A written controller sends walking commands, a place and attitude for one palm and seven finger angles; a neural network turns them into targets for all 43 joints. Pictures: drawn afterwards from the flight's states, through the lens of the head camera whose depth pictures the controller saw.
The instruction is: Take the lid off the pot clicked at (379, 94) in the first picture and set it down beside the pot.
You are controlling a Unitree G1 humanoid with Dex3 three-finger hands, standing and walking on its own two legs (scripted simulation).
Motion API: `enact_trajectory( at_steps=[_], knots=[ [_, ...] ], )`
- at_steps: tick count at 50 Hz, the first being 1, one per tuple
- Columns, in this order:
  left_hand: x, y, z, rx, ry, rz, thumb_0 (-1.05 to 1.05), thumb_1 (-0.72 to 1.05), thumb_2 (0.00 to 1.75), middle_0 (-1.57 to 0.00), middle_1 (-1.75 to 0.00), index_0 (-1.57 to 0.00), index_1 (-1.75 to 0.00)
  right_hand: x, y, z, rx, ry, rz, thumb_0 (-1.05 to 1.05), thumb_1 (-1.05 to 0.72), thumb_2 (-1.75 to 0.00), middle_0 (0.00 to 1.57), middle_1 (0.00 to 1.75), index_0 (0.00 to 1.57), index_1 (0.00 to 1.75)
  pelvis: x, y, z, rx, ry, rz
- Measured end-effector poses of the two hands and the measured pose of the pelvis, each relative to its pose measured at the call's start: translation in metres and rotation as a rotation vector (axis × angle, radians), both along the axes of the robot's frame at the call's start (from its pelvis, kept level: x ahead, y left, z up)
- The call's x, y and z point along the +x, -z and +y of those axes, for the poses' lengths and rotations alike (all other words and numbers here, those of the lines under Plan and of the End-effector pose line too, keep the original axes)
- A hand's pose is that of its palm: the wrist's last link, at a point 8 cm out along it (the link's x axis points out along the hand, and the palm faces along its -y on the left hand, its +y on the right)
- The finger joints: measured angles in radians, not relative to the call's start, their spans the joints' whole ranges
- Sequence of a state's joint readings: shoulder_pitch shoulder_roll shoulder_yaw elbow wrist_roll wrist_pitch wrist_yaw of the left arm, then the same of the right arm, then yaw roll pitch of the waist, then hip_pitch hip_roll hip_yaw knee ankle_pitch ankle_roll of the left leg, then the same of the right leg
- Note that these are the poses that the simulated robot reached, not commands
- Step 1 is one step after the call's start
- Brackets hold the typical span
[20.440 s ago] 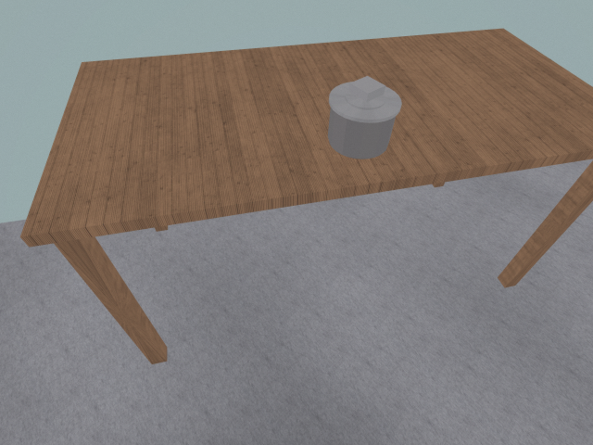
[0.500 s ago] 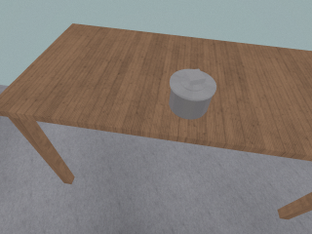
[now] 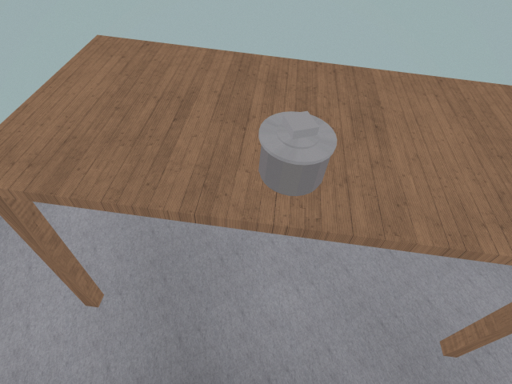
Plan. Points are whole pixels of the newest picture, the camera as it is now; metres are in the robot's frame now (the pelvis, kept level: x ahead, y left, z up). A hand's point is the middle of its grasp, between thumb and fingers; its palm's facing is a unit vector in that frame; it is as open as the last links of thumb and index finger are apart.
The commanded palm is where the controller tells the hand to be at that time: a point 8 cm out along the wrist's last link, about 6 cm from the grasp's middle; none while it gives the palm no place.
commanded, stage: shuffle to correct the standing spot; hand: left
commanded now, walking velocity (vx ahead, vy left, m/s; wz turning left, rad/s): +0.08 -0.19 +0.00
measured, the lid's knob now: (300, 124) +0.55 -0.04 +0.11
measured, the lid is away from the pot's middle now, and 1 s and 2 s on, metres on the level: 0.00 0.00 0.00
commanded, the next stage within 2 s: come to a stop and stand still in 0.74 s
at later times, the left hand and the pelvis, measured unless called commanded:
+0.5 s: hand out of the picture +0.08 +0.11 -0.19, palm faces -0.02 -0.99 -0.11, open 7.3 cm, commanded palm none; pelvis +0.05 -0.06 +0.00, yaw -3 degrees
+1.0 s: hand out of the picture +0.15 +0.00 -0.16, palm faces -0.03 -0.98 -0.19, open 7.3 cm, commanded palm none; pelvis +0.08 -0.17 +0.00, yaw -2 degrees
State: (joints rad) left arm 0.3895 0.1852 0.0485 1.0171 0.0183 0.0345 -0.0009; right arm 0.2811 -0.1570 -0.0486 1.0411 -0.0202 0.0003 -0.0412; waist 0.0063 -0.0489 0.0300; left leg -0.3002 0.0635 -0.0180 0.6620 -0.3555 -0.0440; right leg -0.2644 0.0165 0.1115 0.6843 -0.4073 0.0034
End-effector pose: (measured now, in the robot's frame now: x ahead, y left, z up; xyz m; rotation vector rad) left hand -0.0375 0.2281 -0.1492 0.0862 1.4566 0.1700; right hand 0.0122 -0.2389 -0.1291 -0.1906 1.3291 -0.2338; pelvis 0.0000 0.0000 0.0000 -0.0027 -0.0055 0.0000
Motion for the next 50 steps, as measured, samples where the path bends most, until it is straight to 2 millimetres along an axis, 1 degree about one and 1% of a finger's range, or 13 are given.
enact_trajectory(
  at_steps=[5,7,9,12,18,22,25,34,38,42,45,48,50],
  knots=[
    [0.037,-0.004,-0.013,0.007,0.040,-0.039,0.01,0.91,0.90,-0.19,-0.30,-0.20,-0.30,0.010,-0.006,-0.013,0.006,0.008,-0.027,0.00,-0.91,-0.90,0.20,0.30,0.20,0.30,0.008,-0.005,-0.018,0.003,0.026,0.015],
    [0.056,-0.009,-0.020,0.014,0.040,-0.093,0.01,0.91,0.90,-0.19,-0.30,-0.20,-0.30,0.013,-0.002,-0.021,0.018,-0.003,-0.009,0.00,-0.91,-0.90,0.21,0.30,0.20,0.30,0.012,-0.005,-0.027,-0.002,0.026,0.018],
    [0.070,-0.006,-0.027,0.033,0.053,-0.155,0.01,0.91,0.90,-0.19,-0.30,-0.20,-0.30,0.020,0.011,-0.032,0.028,-0.009,-0.001,0.00,-0.91,-0.90,0.21,0.30,0.20,0.30,0.015,0.005,-0.037,0.017,0.030,0.024],
    [0.078,-0.005,-0.038,0.039,0.046,-0.160,0.00,0.91,0.90,-0.19,-0.30,-0.20,-0.30,0.033,0.016,-0.043,0.025,-0.014,0.016,0.00,-0.91,-0.90,0.21,0.30,0.20,0.30,0.019,0.007,-0.044,-0.024,-0.001,0.006],
    [0.088,-0.002,-0.059,-0.005,0.046,-0.126,0.00,0.91,0.90,-0.19,-0.30,-0.20,-0.30,0.072,-0.009,-0.047,0.007,-0.023,-0.042,0.00,-0.91,-0.90,0.20,0.30,0.20,0.30,0.038,-0.005,-0.052,-0.025,0.011,0.020],
    [0.100,0.014,-0.067,-0.044,0.075,-0.095,0.01,0.91,0.90,-0.20,-0.30,-0.20,-0.30,0.089,-0.011,-0.046,-0.017,-0.006,-0.120,0.00,-0.91,-0.90,0.20,0.30,0.20,0.30,0.048,0.002,-0.055,-0.022,0.040,0.009],
    [0.113,0.012,-0.071,-0.047,0.098,-0.085,0.01,0.91,0.90,-0.20,-0.30,-0.20,-0.30,0.085,-0.019,-0.049,-0.026,0.014,-0.112,0.00,-0.92,-0.89,0.21,0.30,0.20,0.30,0.055,-0.004,-0.061,-0.018,0.046,0.010],
    [0.160,-0.011,-0.085,-0.022,0.110,-0.176,0.01,0.92,0.90,-0.19,-0.30,-0.20,-0.30,0.056,-0.035,-0.083,-0.037,0.001,0.013,0.00,-0.93,-0.89,0.21,0.30,0.20,0.30,0.063,-0.021,-0.091,-0.045,0.040,0.029],
    [0.177,-0.017,-0.104,-0.009,0.145,-0.183,0.01,0.92,0.90,-0.19,-0.30,-0.20,-0.30,0.043,-0.028,-0.105,-0.013,0.036,0.041,0.00,-0.92,-0.89,0.21,0.30,0.20,0.30,0.066,-0.020,-0.111,-0.043,0.047,0.019],
    [0.193,-0.019,-0.131,0.021,0.168,-0.222,0.01,0.91,0.90,-0.19,-0.30,-0.20,-0.30,0.036,-0.007,-0.133,0.025,0.073,0.068,0.00,-0.91,-0.89,0.21,0.30,0.20,0.30,0.071,-0.009,-0.139,-0.022,0.044,0.010],
    [0.194,-0.012,-0.151,0.049,0.162,-0.243,0.01,0.91,0.90,-0.19,-0.30,-0.20,-0.30,0.036,0.013,-0.157,0.039,0.085,0.089,0.00,-0.91,-0.90,0.21,0.30,0.20,0.30,0.074,0.004,-0.157,-0.018,0.034,-0.004],
    [0.185,-0.014,-0.171,0.033,0.154,-0.225,0.01,0.91,0.90,-0.19,-0.30,-0.20,-0.30,0.045,0.014,-0.169,0.040,0.080,0.080,0.00,-0.91,-0.90,0.20,0.30,0.20,0.30,0.077,0.001,-0.166,-0.035,0.027,-0.012],
    [0.180,-0.015,-0.177,0.036,0.137,-0.218,0.00,0.93,0.90,-0.20,-0.30,-0.20,-0.30,0.053,0.008,-0.172,0.041,0.074,0.055,0.00,-0.91,-0.90,0.20,0.30,0.20,0.30,0.079,-0.003,-0.171,-0.035,0.033,-0.010]
  ],
)
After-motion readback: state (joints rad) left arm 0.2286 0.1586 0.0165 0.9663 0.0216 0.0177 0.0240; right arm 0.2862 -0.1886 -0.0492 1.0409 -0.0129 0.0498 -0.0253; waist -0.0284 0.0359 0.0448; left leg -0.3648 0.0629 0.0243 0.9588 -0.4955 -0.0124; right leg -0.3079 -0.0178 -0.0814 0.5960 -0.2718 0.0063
